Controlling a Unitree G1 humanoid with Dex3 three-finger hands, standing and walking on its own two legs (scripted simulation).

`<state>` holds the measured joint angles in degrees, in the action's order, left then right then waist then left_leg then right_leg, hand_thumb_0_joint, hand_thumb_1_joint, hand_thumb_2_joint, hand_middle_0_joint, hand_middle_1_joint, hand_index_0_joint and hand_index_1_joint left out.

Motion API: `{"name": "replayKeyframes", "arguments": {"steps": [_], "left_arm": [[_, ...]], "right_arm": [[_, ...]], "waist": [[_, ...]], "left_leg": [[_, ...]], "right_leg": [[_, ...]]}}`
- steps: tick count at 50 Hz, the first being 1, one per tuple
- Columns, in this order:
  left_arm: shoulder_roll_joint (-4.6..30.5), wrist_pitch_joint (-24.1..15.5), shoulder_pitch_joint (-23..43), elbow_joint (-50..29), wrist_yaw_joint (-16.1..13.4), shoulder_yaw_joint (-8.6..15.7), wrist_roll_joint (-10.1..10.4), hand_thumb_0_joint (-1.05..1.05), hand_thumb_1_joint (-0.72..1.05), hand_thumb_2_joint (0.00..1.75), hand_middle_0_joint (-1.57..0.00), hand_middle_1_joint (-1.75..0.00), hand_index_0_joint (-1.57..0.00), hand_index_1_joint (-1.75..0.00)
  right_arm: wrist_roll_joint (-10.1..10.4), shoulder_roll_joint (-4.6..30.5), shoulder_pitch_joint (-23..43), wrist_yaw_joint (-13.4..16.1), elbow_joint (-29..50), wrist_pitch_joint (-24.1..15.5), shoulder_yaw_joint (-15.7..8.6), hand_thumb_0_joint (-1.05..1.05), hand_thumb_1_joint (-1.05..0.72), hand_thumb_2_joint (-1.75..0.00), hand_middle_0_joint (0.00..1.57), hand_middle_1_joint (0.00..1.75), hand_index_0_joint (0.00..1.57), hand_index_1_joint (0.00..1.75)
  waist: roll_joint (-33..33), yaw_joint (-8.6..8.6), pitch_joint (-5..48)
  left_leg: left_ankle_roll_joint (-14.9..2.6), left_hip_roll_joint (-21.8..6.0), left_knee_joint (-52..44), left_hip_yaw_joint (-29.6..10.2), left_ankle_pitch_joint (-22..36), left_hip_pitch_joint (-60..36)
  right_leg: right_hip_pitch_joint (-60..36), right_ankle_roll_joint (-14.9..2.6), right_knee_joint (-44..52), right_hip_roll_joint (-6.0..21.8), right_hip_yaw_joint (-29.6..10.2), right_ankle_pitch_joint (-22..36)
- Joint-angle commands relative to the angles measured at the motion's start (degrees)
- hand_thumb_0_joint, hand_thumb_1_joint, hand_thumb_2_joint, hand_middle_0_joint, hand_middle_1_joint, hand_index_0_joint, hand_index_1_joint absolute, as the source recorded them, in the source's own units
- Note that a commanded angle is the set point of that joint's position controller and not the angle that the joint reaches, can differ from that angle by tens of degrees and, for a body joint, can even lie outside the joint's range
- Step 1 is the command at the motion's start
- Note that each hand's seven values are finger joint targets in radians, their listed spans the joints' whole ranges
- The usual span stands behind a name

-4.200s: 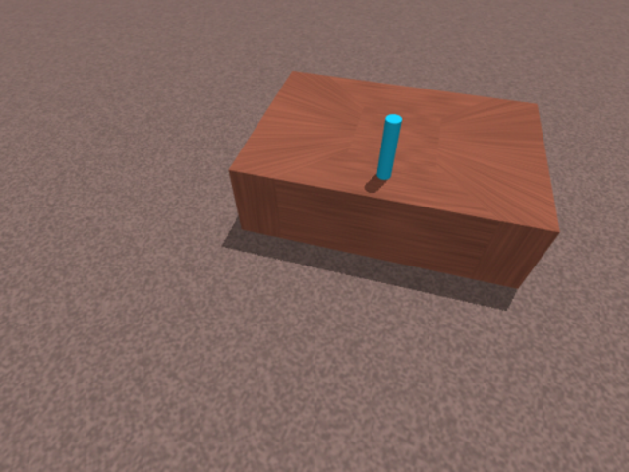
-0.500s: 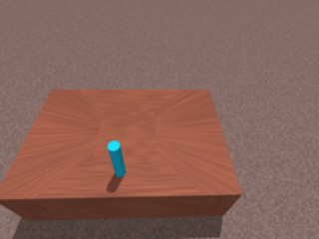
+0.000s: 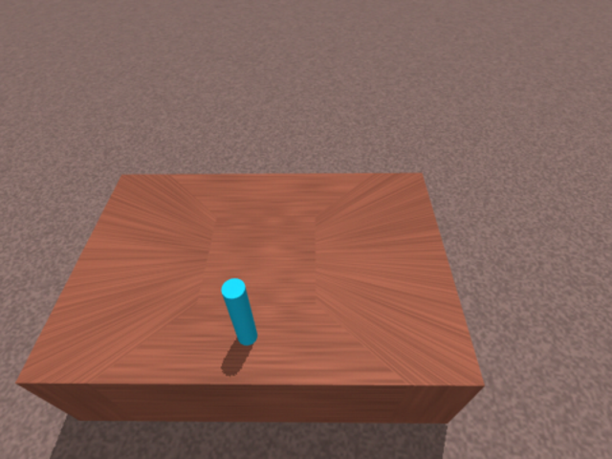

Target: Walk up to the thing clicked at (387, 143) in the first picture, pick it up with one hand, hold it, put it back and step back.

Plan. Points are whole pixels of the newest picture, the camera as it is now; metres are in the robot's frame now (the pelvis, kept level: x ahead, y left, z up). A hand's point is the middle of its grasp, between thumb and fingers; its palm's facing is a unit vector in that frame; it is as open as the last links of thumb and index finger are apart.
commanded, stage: walk up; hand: left
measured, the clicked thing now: (241, 314) +0.49 +0.19 -0.33
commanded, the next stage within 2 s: stand in 0.74 s
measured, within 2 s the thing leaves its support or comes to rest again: neither
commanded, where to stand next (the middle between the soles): +0.05 +0.00 m, yaw -2 degrees
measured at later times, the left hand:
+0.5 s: hand out of the picture +0.10 +0.25 -0.15, palm faces +0.00 -0.94 -0.33, open 7.4 cm
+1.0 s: hand out of the picture +0.08 +0.25 -0.15, palm faces -0.01 -0.94 -0.34, open 7.4 cm
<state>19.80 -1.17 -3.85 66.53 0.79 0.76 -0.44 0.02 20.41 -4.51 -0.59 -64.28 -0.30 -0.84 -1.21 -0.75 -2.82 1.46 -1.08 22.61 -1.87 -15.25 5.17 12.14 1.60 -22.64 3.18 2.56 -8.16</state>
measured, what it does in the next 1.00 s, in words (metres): stands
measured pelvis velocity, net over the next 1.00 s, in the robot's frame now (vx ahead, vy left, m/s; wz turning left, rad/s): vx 0.01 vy -0.01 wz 0.01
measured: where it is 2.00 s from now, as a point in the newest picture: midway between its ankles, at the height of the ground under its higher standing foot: outside the picture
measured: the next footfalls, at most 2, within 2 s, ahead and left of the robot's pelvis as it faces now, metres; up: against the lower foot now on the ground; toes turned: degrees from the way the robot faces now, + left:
none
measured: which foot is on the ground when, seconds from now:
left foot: down 0.00-1.00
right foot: down 0.00-1.00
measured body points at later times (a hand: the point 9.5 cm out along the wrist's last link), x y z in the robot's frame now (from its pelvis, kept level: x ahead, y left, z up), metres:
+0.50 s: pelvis +0.00 +0.00 +0.00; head +0.01 -0.01 +0.45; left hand +0.10 +0.30 -0.13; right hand +0.07 -0.31 -0.13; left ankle -0.03 +0.14 -0.74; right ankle +0.04 -0.14 -0.74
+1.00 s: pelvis +0.01 -0.01 +0.00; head +0.02 -0.01 +0.45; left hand +0.08 +0.30 -0.13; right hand +0.08 -0.31 -0.13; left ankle -0.03 +0.14 -0.74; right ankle +0.04 -0.14 -0.74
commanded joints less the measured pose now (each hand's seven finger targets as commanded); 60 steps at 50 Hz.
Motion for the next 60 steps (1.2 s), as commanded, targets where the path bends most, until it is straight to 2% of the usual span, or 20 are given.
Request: {"name": "replayKeyframes", "arguments": {"steps": [1, 14, 27, 34, 36, 37, 38, 42, 46, 49, 52, 54, 57, 60], "left_arm": [[12.2, -1.1, 3.4, -3.5, -1.1, 2.2, -0.1, 0.0, 0.9, 0.9, -0.2, -0.3, -0.2, -0.3], [11.8, -0.9, 4.0, -4.1, -1.1, 2.7, -0.2, 0.0, 0.9, 0.9, -0.2, -0.3, -0.2, -0.3], [11.8, -0.6, 3.7, -4.5, -0.9, 2.8, -0.2, 0.0, 0.9, 0.9, -0.2, -0.3, -0.2, -0.3], [11.9, -0.6, 4.2, -4.6, -0.9, 3.1, -0.4, 0.0, 0.9, 0.9, -0.2, -0.3, -0.2, -0.3], [11.8, -0.6, 3.8, -4.8, -0.9, 3.0, -0.3, 0.0, 0.9, 0.9, -0.2, -0.3, -0.2, -0.3], [12.2, -0.5, 2.8, -4.4, -0.9, 2.6, 0.0, 0.0, 0.9, 0.9, -0.2, -0.3, -0.2, -0.3], [11.8, -0.5, 2.6, -4.3, -0.9, 2.5, 0.1, 0.0, 0.9, 0.9, -0.2, -0.3, -0.2, -0.3], [12.0, -0.4, 2.4, -4.3, -0.9, 2.2, 0.1, 0.0, 0.9, 0.9, -0.2, -0.3, -0.2, -0.3], [12.3, -0.7, 2.0, -4.3, -0.9, 2.0, 0.0, 0.0, 0.9, 0.9, -0.2, -0.3, -0.2, -0.3], [12.5, -0.7, 2.1, -4.2, -0.9, 1.9, 0.1, 0.0, 0.9, 0.9, -0.2, -0.3, -0.2, -0.3], [12.9, -0.6, 1.7, -4.1, -1.0, 2.0, 0.0, 0.0, 0.9, 0.9, -0.2, -0.3, -0.2, -0.3], [12.8, -0.6, 1.5, -4.1, -0.9, 1.9, 0.0, 0.0, 0.9, 0.9, -0.2, -0.3, -0.2, -0.3], [12.8, -0.7, 1.3, -4.2, -0.8, 1.9, -0.1, 0.0, 0.9, 0.9, -0.2, -0.3, -0.2, -0.3], [12.7, -0.7, 1.0, -4.2, -0.9, 1.8, 0.0, 0.0, 0.9, 0.9, -0.2, -0.3, -0.2, -0.3]], "right_arm": [[-0.1, 12.5, 1.4, 0.7, 2.8, -0.8, -2.2, 0.0, -0.9, -0.9, 0.2, 0.3, 0.2, 0.3], [-0.3, 12.2, 1.3, 0.8, 2.7, -0.9, -2.1, 0.0, -0.9, -0.9, 0.2, 0.3, 0.2, 0.3], [-0.5, 12.0, 0.2, 0.9, 3.0, -0.9, -1.8, 0.0, -0.9, -0.9, 0.2, 0.3, 0.2, 0.3], [-0.4, 12.0, -0.7, 0.9, 3.0, -0.8, -2.0, 0.0, -0.9, -0.9, 0.2, 0.3, 0.2, 0.3], [-0.5, 12.0, -0.6, 0.9, 3.2, -0.8, -1.9, 0.0, -0.9, -0.9, 0.2, 0.3, 0.2, 0.3], [-0.9, 12.3, -0.6, 1.0, 3.4, -1.0, -1.9, 0.0, -0.9, -0.9, 0.2, 0.3, 0.2, 0.3], [-0.9, 12.4, -0.5, 1.0, 3.5, -1.1, -1.8, 0.0, -0.9, -0.9, 0.2, 0.3, 0.2, 0.3], [-0.7, 12.5, -0.1, 0.9, 3.4, -1.2, -1.8, 0.0, -0.9, -0.9, 0.2, 0.3, 0.2, 0.3], [-0.6, 12.2, -0.5, 0.9, 3.4, -1.2, -1.7, 0.0, -0.9, -0.9, 0.2, 0.3, 0.2, 0.3], [-0.5, 12.3, -0.5, 0.8, 3.3, -1.1, -1.7, 0.0, -0.9, -0.9, 0.2, 0.3, 0.2, 0.3], [-0.6, 12.3, -0.3, 0.8, 3.3, -0.8, -1.8, 0.0, -0.9, -0.9, 0.2, 0.3, 0.2, 0.3], [-0.6, 12.1, -0.3, 0.7, 3.4, -0.8, -1.7, 0.0, -0.9, -0.9, 0.2, 0.3, 0.2, 0.3], [-0.6, 12.1, -0.9, 0.8, 3.6, -1.1, -1.5, 0.0, -0.9, -0.9, 0.2, 0.3, 0.2, 0.3], [-0.6, 12.2, -0.5, 0.9, 3.6, -1.1, -1.6, 0.0, -0.9, -0.9, 0.2, 0.3, 0.2, 0.3]], "waist": [[2.1, 0.44, 5.3], [0.7, 0.39, 5.9], [1.2, 0.18, 4.7], [2.0, 0.61, 4.0], [1.7, 0.39, 4.0], [1.6, 0.74, 4.0], [0.9, 0.54, 4.1], [0.6, 0.37, 4.6], [1.0, 0.64, 5.2], [0.7, 0.83, 4.7], [1.0, 0.57, 3.4], [0.9, 0.47, 3.0], [0.6, 0.71, 4.8], [0.7, 0.66, 5.1]], "left_leg": [[-2.99, -5.5, -4.6, -3.1, 10.8, 3.9], [-2.55, -5.3, -5.5, -2.7, 11.8, 3.9], [-2.73, -4.9, -6.2, -2.9, 8.7, 5.0], [-2.7, -4.6, -6.0, -3.0, 8.2, 5.5], [-2.78, -4.7, -6.1, -3.0, 8.3, 5.5], [-2.13, -6.0, -6.9, -3.8, 9.6, 4.5], [-2.01, -6.3, -7.0, -4.0, 10.7, 5.0], [-1.77, -6.2, -7.2, -4.0, 10.7, 4.8], [-1.91, -6.1, -6.7, -3.4, 12.1, 3.5], [-1.87, -5.8, -6.9, -3.2, 10.5, 4.0], [-2.05, -5.7, -7.4, -3.4, 6.7, 4.8], [-2.07, -5.7, -7.5, -3.3, 6.3, 5.1], [-1.74, -6.3, -7.2, -3.4, 11.5, 3.6], [-1.77, -6.4, -6.7, -3.3, 11.9, 2.3]], "right_leg": [[-6.9, -2.06, 3.3, 5.0, -4.4, 6.5], [-8.7, -1.9, 3.5, 4.9, -3.9, 7.7], [-8.5, -1.87, 4.0, 4.5, -4.4, 4.5], [-8.2, -2.05, 4.4, 4.4, -4.5, 2.9], [-7.9, -1.98, 4.3, 4.4, -4.4, 3.4], [-7.4, -2.19, 3.8, 4.8, -4.4, 4.8], [-8.3, -2.17, 3.5, 4.9, -4.3, 6.3], [-9.2, -2.07, 3.4, 4.9, -4.2, 6.1], [-9.1, -2.24, 3.6, 5.4, -4.6, 9.5], [-8.7, -2.15, 4.2, 5.2, -4.6, 7.7], [-7.6, -2.15, 4.9, 4.9, -4.7, 2.6], [-7.3, -2.08, 5.1, 4.9, -4.7, 2.6], [-8.7, -2.39, 3.5, 5.4, -4.6, 8.9], [-8.1, -2.45, 3.6, 5.3, -4.5, 9.0]]}}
